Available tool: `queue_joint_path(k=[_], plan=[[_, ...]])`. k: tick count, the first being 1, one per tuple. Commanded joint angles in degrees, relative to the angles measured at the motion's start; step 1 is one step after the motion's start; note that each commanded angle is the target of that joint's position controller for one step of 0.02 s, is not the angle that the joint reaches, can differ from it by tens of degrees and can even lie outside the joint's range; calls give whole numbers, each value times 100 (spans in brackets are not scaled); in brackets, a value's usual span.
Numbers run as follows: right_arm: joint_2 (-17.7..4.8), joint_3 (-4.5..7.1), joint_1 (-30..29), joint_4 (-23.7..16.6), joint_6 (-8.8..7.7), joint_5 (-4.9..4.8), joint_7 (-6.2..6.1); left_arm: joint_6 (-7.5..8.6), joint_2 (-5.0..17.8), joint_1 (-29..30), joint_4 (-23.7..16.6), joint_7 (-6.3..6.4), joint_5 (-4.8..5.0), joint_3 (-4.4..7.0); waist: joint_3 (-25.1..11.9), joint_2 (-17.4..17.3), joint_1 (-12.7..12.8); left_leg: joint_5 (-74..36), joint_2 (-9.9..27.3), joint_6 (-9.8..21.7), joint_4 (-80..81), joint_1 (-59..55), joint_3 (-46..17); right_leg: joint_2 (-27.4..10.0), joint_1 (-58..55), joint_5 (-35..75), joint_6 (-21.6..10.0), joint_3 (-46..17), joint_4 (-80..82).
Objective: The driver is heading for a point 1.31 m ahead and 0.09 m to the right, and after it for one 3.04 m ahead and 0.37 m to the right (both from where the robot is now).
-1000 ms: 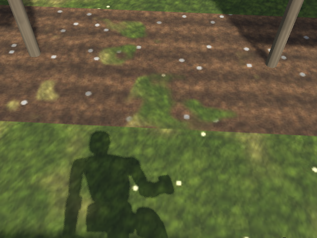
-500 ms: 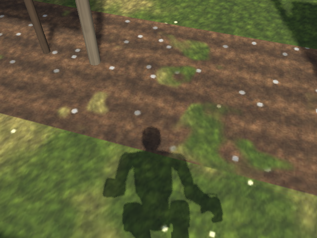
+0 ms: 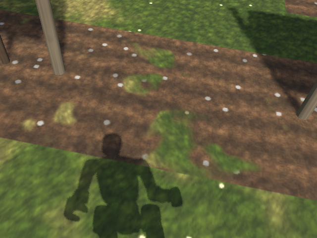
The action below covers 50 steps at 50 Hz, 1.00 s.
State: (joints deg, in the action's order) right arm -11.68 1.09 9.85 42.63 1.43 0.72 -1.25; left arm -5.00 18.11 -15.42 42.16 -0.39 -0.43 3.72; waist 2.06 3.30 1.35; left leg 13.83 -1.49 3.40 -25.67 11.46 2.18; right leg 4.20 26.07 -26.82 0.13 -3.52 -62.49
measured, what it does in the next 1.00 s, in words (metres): steps on the spot: right foot, then left foot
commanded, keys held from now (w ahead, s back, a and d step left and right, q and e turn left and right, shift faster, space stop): e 0.42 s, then no key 0.02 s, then q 0.28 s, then w+q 0.28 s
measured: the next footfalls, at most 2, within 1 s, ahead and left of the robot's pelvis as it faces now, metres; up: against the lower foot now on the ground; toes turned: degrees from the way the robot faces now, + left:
right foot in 0.34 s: -0.05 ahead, -0.11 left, +0.00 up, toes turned -13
left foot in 0.78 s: -0.02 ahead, +0.06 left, +0.00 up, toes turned -15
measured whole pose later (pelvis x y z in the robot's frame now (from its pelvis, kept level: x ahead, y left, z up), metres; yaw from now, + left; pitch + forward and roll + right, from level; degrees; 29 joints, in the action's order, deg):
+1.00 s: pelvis -0.04 -0.04 +0.00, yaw -5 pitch +1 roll +0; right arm -16.4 3.6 22.2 47.1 1.1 0.5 0.5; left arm -0.6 18.7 -6.9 41.8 -1.4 -1.7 1.7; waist 0.3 1.5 -3.0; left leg 13.9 -4.5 3.2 -21.5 7.8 -9.0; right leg 1.3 25.4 -18.5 0.9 -1.8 -46.0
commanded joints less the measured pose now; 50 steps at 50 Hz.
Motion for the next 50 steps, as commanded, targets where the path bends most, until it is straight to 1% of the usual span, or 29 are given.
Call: queue_joint_path(k=[1,3,8,11,13,15,16,17,18,19,20,21,23,25,28,30,31,34,36,38,39,40,41,42,43,44,47,49,50], plan=[[-725,190,-284,-487,-124,52,-82,-63,551,-321,-231,-77,65,216,-356,-1035,71,-3332,1412,907,783,-269,-722,-154,232,292,191,88,-671],[-749,191,-43,-390,-111,8,-102,-124,530,14,-313,-73,80,209,-285,-1078,-97,-2922,1515,908,813,-660,-768,-202,456,295,267,73,-166],[-1037,280,100,-301,-78,55,-7,-187,352,349,-468,-156,66,114,-415,-1153,-233,-2054,1731,975,786,-557,-622,-352,-41,47,209,347,875],[-1181,317,15,-304,-46,105,40,-161,304,645,-599,-217,127,59,-344,-1217,-300,-1153,1738,904,866,-155,-464,-307,-529,-147,83,653,1591],[-1280,338,-32,-297,-41,129,72,-145,318,584,-654,-235,139,60,-401,-1358,-228,-1118,1805,829,768,-144,-451,-347,-774,-136,-21,677,2097],[-1356,371,-135,-289,-11,54,88,-83,260,148,-517,-237,120,51,-551,-1203,34,-1235,1721,562,352,-47,-174,-283,-1388,538,-231,848,3205],[-1369,396,-51,-231,11,14,100,-28,296,-85,-432,-202,54,56,-548,-892,162,-853,1597,201,-121,320,99,-266,-1913,1183,-347,658,4065],[-1137,359,124,-243,36,1,150,37,677,-197,-427,-132,-70,137,-357,369,131,377,1078,-303,-1492,1405,693,-1198,-2462,996,-579,-974,4940],[-846,272,-227,-676,79,8,80,84,1645,-248,-584,-139,-41,370,24,1299,191,2224,58,-686,-2363,2909,603,-2597,-2286,3184,-1375,-2988,4851],[-1055,268,-519,-688,122,99,34,122,1558,-433,-529,-91,-84,413,-144,674,392,2075,235,-649,-3181,2799,-239,-2537,-2152,3229,-1753,-2697,4759],[-1097,297,-414,-611,129,-27,65,154,1166,-47,-559,-40,-43,295,-115,394,96,1480,312,-637,-3382,2680,-449,-2140,-1989,2936,-1635,-2165,4792],[-1202,351,-267,-518,107,-122,83,164,863,409,-643,0,-29,190,-27,289,-145,949,347,-614,-3241,2570,-496,-1697,-1897,2726,-1369,-1721,4790],[-1293,385,128,-268,136,14,101,246,529,699,-720,54,17,58,-398,431,-255,511,286,-625,-3448,2250,-364,-1375,-2145,3764,-1219,-1179,4668],[-1113,334,256,-157,216,-8,139,313,250,579,-652,45,15,-69,-629,197,-256,433,257,-641,-3398,1856,-309,-1346,-2162,4149,-1162,-899,4659],[-800,196,174,-59,310,-54,201,374,11,530,-445,85,-39,-239,-483,281,-155,301,308,-613,-2308,1282,-411,-1263,-2035,3373,-934,-641,4871],[-695,114,98,-10,355,-8,212,374,41,460,-265,115,-100,-291,-310,443,-11,415,171,-566,-1721,704,-315,-1223,-1687,2879,-806,-480,4937],[-750,111,36,-23,358,-22,205,363,148,459,-204,125,-124,-283,-203,479,32,554,87,-534,-1549,599,-284,-1242,-1580,2799,-808,-472,4889],[-1031,164,59,-35,260,-72,163,291,498,432,-80,158,-49,-181,-80,322,55,931,66,-365,-1094,785,-310,-1554,-1881,3034,-1084,-801,4522],[-933,131,264,8,182,-80,136,262,553,489,-39,193,-11,-142,-168,173,-69,764,69,-245,-624,644,-231,-1647,-2048,3563,-1149,-865,4217],[-842,82,474,64,110,0,113,272,591,582,-42,215,-15,-96,-396,39,-184,230,41,-33,98,-6,-334,-1477,-1798,2027,-961,-814,4129],[-1005,124,710,122,75,92,98,295,489,801,-149,214,-45,-104,-382,-202,-264,559,273,224,128,-390,-857,-1228,-1251,990,-843,-689,3741],[-1477,289,861,187,65,17,97,313,249,1161,-435,161,-68,-172,-204,-1027,-254,1229,810,723,487,-509,-2110,-459,-350,-31,-563,-49,3095],[-1753,429,1191,251,44,-68,155,345,243,1442,-559,138,-148,-184,137,-1640,-526,1659,1546,1229,1139,-727,-3497,106,581,-186,-343,540,2223],[-1695,439,1459,261,-2,3,184,399,445,1542,-580,103,-142,-124,320,-1575,-710,1773,1888,1539,1499,-976,-4162,52,1285,-519,-304,201,1453],[-1585,437,1341,229,-41,13,164,463,499,1457,-541,58,-83,-90,410,-1182,-565,1689,1837,1554,1542,-911,-3974,-143,1447,-196,-226,-12,1049],[-1481,429,1142,162,-59,-4,127,524,520,1409,-527,16,-47,-78,371,-976,-425,1504,1636,1408,1546,-815,-3641,-289,1381,166,-150,-69,999],[-1343,439,860,37,-132,-22,120,583,392,1333,-473,-92,-129,-125,50,-941,-328,512,1014,1090,1459,-652,-2758,-339,784,806,92,135,1427],[-1411,491,913,13,-145,-30,176,537,301,1421,-542,-137,-129,-166,-17,-972,-390,460,827,1012,1349,-381,-2562,-273,417,949,164,242,1834],[-1446,527,911,26,-142,1,203,512,143,1430,-565,-174,-172,-239,-116,-1067,-409,31,750,988,1331,45,-2394,-164,-72,1075,195,453,1587]])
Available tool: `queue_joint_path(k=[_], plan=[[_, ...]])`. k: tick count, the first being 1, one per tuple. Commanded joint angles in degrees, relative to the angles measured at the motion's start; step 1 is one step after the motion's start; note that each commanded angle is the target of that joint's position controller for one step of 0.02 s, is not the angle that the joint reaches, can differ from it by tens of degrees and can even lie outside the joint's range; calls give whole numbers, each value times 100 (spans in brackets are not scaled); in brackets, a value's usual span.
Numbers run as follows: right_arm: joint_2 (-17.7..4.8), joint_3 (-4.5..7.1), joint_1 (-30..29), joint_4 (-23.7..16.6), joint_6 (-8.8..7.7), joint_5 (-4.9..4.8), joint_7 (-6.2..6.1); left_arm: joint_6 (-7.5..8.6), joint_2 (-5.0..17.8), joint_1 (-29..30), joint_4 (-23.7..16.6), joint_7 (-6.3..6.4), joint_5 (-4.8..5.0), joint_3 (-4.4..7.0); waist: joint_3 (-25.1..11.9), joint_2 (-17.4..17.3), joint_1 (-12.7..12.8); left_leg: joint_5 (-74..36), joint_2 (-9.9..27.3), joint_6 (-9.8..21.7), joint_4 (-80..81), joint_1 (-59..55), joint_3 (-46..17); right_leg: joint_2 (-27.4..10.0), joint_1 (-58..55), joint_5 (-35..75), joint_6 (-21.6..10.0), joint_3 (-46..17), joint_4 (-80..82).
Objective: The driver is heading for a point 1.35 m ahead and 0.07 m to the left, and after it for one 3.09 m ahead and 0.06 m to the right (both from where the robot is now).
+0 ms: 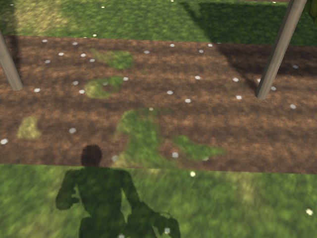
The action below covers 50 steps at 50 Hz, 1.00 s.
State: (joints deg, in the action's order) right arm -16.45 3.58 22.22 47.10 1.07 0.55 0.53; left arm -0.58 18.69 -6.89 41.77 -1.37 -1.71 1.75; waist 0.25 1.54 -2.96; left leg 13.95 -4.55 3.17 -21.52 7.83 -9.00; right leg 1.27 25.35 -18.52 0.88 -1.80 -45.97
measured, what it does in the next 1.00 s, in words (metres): goes down: right foot, then left foot 0.19 m lower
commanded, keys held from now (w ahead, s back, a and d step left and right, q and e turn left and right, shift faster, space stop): w+q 0.40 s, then w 0.14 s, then w+e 0.46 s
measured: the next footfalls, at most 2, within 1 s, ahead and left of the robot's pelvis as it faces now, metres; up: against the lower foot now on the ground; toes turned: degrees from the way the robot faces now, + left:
right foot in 0.14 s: +0.11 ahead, -0.12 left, +0.00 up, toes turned +7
left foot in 0.78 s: +0.47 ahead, +0.23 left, -0.19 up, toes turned +16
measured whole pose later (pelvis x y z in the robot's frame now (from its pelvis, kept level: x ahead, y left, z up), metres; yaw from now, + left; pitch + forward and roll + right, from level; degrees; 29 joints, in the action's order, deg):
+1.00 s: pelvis +0.46 +0.14 -0.21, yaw +8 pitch +0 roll +2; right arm -11.3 2.6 19.1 58.0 -5.5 1.6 -0.1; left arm 0.7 15.1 -11.6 53.1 -1.0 -2.4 3.1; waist 6.7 4.0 1.4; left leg 19.4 -1.1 2.6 -32.6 13.3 9.4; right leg -4.4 38.2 -13.6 -2.0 -0.6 -68.7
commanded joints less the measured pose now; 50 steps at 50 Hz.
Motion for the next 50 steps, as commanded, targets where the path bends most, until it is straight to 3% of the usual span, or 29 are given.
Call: queue_joint_path(k=[1,4,6,7,8,9,10,11,13,17,19,22,23,25,30,33,35,36,38,39,40,41,42,43,44,45,46,48,50], plan=[[-1045,308,-366,-479,-103,36,61,70,135,538,-566,-96,-27,-49,54,-877,59,-70,1023,992,840,662,-1265,155,-244,86,111,317,41],[-1086,359,-657,-643,-76,46,124,116,303,-175,-412,-16,61,2,2,-916,419,-139,984,800,473,1372,-1443,210,-1490,-51,33,252,819],[-924,320,-916,-717,-72,-22,63,191,558,-1562,-45,145,-9,124,-130,-400,1189,-229,572,522,-850,2182,-1215,96,-3143,126,-81,83,1954],[-295,184,-732,-805,-112,-70,74,276,1013,-2096,56,184,-136,218,-438,1126,1177,1201,-127,279,-2923,2601,-399,-1262,-3676,-1275,-302,-1565,2876],[-270,164,-426,-948,-147,-97,47,283,1388,-1626,-198,201,-82,257,-298,1298,646,1881,-551,216,-3863,3484,-314,-2321,-3307,-1219,-739,-3724,3298],[-628,225,-417,-868,-115,-17,33,285,1219,-1329,-187,171,-17,293,-11,984,404,1474,-23,276,-4294,3642,-359,-2502,-2583,-1602,-1147,-4021,3403],[-855,288,-635,-730,-78,21,65,324,699,-1030,-259,117,24,193,382,323,322,946,243,283,-4285,3490,-317,-2207,-2107,-1601,-1248,-3312,3402],[-790,285,-663,-646,-54,19,134,370,505,-882,-271,99,22,140,548,271,246,586,397,207,-4145,3333,-193,-1884,-1878,-1167,-1191,-2608,3513],[-679,255,-705,-582,27,73,233,464,461,-1061,-178,140,21,129,550,522,302,56,502,87,-4025,3165,-27,-1550,-1888,-2,-1075,-1704,3709],[-461,151,-1094,-583,28,108,276,535,495,-1786,236,174,59,215,288,126,432,-577,444,-23,-4032,3475,183,-1471,-2549,2620,-1022,-572,3428],[-564,209,-1190,-504,36,173,269,592,537,-1983,340,173,-63,223,92,228,483,-1166,458,97,-4505,3759,370,-1548,-2849,2870,-1093,-215,2978],[-467,191,-1705,-496,74,229,253,581,364,-2477,584,174,-69,160,394,378,703,-1403,409,147,-4512,4219,364,-1538,-2850,2712,-1062,-141,2735],[-414,202,-2084,-562,41,249,243,631,205,-2738,817,205,-58,136,615,472,773,-1538,483,144,-4309,4807,-29,-1631,-3319,2327,-946,-262,2635],[-448,200,-2650,-694,-88,258,208,792,254,-3019,995,173,-87,132,935,528,962,-1783,421,108,-3475,5223,142,-1532,-3578,1774,-951,-239,2779],[-209,76,-3182,-744,-206,164,386,928,312,-2630,1178,250,-97,58,1063,119,783,-3876,599,245,-1744,3471,670,-1400,-2169,1019,-1029,20,2489],[-97,-35,-3108,-532,-246,152,382,750,177,-2593,1335,263,-86,-9,1025,-41,887,-4370,902,218,-767,2568,1053,-1144,-2181,978,-925,39,1803],[-127,-65,-2682,-241,-280,99,286,531,191,-2716,1444,332,-189,-22,782,-160,843,-4516,1061,147,-207,1875,942,-1011,-2456,947,-848,71,839],[-188,-57,-2241,-52,-297,162,227,476,196,-2795,1505,367,-207,-20,545,-200,773,-4573,1003,99,17,1266,997,-825,-2471,1186,-859,9,95],[-484,59,-345,676,-343,279,64,295,259,-2829,1663,439,-130,62,-151,-378,-94,-5059,1108,-7,1011,-546,923,-515,-2252,1663,-807,-3,-2839],[-865,208,326,970,-347,353,45,255,165,-2744,1692,399,42,140,-511,-1143,-384,-5346,1475,57,809,-2074,759,131,-936,-1653,-684,210,-4991],[-1283,183,653,1024,-439,366,120,305,-122,-3393,1625,394,285,154,-1024,-1798,97,-8933,2145,-122,-1958,-3699,750,329,954,-3858,-573,-219,-6653],[-1016,172,816,860,-481,125,146,412,-89,-3826,1625,446,513,105,-1940,-1924,33,-8717,3043,451,-2502,-4805,-287,56,2238,-2718,-596,-730,-6131],[-691,155,680,766,-454,140,164,381,-42,-3218,1675,482,363,111,-1646,-1249,-184,-6458,2946,485,-1646,-4081,-443,-311,2651,-2115,-624,-342,-5740],[-720,187,384,732,-498,211,83,310,-75,-2820,1591,456,162,123,-1368,-1193,-52,-4253,2993,769,-1099,-3177,-820,-360,2758,-1634,-538,-134,-5967],[-459,87,-393,490,-578,132,-13,296,-4,-2116,1378,350,-66,165,-1249,-652,151,-1715,2765,722,-191,-1699,-771,-595,2140,-209,-564,-127,-4776],[-543,69,-618,430,-671,91,-76,200,-84,-1863,1204,192,-87,184,-633,-1137,412,-1699,3019,1038,285,-244,-812,-724,1465,106,-421,-105,-3876],[-456,70,-733,584,-739,110,-77,114,-169,-1454,1096,95,-119,176,-6,-948,583,-1999,2790,1029,454,685,-588,-842,1171,262,-258,-241,-3204],[-329,59,-640,604,-840,125,-121,88,-428,-1319,1078,-12,-131,117,99,-754,659,-2284,2594,1072,562,1022,-229,-869,936,622,-187,-233,-2537],[-113,-1,-813,564,-871,52,-101,184,-443,-912,819,-109,-52,84,220,-852,767,-2781,2319,800,627,1083,561,-939,717,1301,-345,-177,-1257]])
